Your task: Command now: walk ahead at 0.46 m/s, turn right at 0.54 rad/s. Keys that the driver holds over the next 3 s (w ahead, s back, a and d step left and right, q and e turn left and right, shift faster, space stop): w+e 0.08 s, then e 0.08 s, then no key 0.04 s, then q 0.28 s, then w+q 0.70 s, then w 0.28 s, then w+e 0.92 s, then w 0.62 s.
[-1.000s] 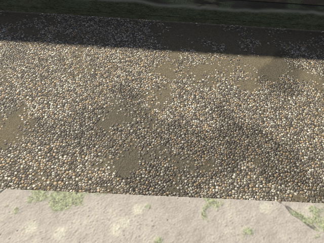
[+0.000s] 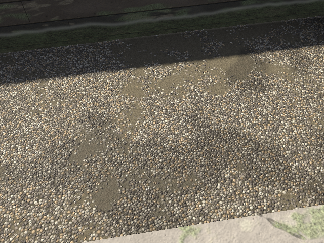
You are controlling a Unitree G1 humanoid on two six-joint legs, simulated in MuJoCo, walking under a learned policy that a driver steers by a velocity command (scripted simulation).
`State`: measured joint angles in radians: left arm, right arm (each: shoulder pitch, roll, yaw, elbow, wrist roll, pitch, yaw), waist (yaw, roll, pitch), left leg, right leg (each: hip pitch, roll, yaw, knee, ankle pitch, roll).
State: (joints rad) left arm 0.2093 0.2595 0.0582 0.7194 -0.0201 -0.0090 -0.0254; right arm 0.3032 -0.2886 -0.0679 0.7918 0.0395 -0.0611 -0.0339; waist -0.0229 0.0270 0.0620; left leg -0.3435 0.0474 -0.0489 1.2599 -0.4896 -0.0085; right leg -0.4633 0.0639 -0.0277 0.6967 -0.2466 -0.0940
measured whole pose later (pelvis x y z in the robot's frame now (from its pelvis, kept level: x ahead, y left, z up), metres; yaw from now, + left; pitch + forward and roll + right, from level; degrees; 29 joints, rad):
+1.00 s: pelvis +0.21 -0.01 +0.01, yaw +10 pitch +1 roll +0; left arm 0.03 0.29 -0.04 0.48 0.07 0.01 0.01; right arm 0.24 -0.29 0.03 0.49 -0.03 0.10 -0.03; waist -0.03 0.01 0.05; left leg -0.39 -0.13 -0.23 0.56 -0.17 0.00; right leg -0.49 0.03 0.13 0.85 -0.38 0.07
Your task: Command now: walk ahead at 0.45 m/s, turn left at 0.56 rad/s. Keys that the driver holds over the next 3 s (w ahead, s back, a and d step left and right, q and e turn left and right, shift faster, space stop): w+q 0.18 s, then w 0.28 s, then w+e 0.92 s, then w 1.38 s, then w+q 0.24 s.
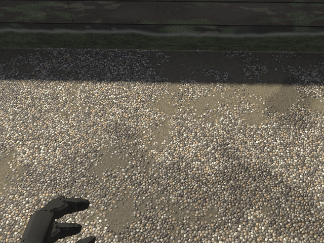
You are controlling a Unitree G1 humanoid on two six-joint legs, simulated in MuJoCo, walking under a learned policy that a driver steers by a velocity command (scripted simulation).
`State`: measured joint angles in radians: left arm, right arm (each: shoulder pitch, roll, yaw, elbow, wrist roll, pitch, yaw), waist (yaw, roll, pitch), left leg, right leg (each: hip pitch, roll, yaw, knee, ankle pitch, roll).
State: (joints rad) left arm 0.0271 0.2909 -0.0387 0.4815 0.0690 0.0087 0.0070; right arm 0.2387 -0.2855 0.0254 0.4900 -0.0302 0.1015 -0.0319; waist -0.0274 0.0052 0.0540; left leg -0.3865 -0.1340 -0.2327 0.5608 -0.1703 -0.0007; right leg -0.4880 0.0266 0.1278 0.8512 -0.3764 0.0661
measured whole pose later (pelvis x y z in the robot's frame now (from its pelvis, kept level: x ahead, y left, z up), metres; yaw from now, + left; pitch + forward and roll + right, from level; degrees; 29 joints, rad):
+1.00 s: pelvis +0.10 +0.00 +0.00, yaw +0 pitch +1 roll +0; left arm 0.10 0.33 -0.09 0.45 0.05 0.07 -0.02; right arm 0.12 -0.31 0.07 0.43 -0.08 0.03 0.01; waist -0.01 0.00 -0.01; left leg -0.25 0.05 0.10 0.58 -0.35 -0.02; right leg -0.25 0.01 0.16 0.59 -0.36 0.04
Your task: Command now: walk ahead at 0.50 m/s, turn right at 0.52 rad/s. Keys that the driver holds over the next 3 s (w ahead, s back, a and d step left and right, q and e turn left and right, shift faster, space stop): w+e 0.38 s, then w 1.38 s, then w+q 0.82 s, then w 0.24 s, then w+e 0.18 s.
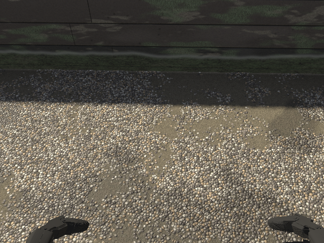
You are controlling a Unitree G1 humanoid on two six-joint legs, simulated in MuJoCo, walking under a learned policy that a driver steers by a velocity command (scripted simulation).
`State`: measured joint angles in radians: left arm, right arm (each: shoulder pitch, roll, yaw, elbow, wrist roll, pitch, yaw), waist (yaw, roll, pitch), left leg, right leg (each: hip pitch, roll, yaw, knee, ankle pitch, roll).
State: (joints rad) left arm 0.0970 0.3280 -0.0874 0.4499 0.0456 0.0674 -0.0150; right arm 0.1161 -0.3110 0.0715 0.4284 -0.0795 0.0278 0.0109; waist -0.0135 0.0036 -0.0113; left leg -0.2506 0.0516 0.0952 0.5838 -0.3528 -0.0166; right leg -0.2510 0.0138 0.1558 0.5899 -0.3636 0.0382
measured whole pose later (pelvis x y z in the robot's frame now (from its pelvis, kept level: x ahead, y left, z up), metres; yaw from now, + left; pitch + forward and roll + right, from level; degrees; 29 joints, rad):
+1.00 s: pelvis +0.00 +0.01 +0.00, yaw -15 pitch -1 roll +1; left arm 0.19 0.24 -0.09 0.49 0.03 0.05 0.00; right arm 0.17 -0.25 0.08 0.56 -0.07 0.04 -0.02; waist 0.01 -0.02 0.01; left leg -0.12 0.10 0.32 0.52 -0.37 -0.01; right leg -0.27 0.06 0.29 0.60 -0.31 0.05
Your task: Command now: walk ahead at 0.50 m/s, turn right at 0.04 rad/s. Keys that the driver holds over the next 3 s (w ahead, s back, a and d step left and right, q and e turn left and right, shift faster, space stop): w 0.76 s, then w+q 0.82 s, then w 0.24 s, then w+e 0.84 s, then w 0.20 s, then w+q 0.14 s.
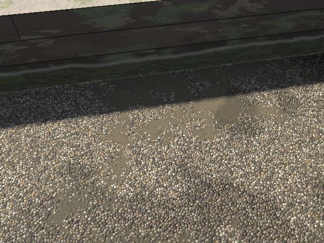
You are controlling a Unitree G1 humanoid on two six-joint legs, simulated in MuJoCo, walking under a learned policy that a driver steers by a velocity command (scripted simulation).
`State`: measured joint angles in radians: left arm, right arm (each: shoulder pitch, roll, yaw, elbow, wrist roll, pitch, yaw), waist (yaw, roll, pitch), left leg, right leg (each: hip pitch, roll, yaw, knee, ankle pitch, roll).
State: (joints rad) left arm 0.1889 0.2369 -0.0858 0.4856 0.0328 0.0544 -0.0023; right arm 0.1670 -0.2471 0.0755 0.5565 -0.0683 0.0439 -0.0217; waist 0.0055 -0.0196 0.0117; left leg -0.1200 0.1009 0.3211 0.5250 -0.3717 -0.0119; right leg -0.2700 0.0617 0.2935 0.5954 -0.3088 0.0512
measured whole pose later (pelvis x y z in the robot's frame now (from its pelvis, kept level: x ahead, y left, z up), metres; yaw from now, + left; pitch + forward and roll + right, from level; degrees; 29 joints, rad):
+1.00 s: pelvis +0.00 -0.01 +0.00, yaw +2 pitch -1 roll +0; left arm 0.07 0.24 -0.10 0.48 0.06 0.02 -0.03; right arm 0.23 -0.27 0.11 0.56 -0.05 0.07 -0.01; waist -0.03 -0.03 0.01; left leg -0.10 0.10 0.28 0.49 -0.35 -0.02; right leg -0.24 0.02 0.12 0.54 -0.28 0.02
